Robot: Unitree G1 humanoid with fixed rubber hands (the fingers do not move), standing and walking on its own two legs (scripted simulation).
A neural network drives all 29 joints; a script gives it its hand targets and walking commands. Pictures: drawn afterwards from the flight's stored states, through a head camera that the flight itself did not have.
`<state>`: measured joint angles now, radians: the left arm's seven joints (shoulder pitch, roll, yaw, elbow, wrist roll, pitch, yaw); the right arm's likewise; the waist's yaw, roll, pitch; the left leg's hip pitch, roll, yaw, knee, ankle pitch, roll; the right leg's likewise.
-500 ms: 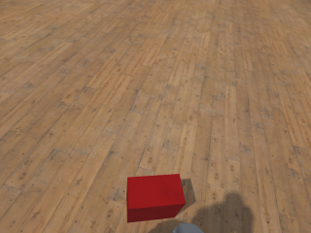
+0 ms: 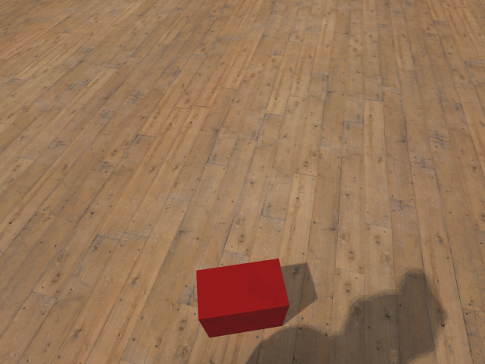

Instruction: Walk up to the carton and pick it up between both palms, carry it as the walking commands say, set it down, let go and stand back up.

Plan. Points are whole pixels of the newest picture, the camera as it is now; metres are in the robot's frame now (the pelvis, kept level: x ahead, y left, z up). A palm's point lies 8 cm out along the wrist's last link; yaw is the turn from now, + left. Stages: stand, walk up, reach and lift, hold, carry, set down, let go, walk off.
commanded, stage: walk up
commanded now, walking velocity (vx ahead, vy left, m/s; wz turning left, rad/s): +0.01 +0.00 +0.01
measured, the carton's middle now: (242, 300) +0.40 +0.02 -0.64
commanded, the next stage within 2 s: none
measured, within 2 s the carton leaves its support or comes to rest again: neither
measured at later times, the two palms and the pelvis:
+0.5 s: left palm out of the picture -0.07 +0.23 -0.15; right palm out of the picture -0.06 -0.17 -0.15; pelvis -0.03 +0.02 +0.00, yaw +1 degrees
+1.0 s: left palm out of the picture -0.07 +0.24 -0.14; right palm out of the picture -0.05 -0.17 -0.15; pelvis -0.02 +0.03 +0.00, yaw +1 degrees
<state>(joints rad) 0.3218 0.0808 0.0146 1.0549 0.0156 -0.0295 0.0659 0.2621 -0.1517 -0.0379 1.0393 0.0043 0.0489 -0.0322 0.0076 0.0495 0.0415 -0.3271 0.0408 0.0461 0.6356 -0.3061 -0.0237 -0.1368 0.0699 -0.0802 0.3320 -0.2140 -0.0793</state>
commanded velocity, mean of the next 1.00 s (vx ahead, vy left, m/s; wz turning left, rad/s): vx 0.01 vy -0.02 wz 0.04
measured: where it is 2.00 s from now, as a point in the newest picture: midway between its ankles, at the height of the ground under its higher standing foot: outside the picture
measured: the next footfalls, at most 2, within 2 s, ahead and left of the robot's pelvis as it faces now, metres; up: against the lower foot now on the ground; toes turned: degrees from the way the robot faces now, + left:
left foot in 0.10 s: +0.06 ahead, +0.09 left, +0.00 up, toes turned +6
right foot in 1.76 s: +0.02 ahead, -0.14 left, +0.00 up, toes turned +1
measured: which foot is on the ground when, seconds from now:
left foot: up 0.00-0.08, down 0.10-1.00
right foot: down 0.00-1.00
